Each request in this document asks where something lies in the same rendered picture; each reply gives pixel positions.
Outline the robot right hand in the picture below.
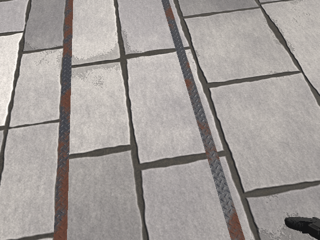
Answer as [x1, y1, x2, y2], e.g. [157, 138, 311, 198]
[284, 217, 320, 240]

